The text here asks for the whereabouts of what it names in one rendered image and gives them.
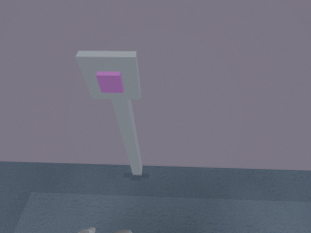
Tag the button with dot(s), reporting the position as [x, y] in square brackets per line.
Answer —
[110, 81]

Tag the panel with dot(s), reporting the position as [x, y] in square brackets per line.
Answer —
[126, 62]

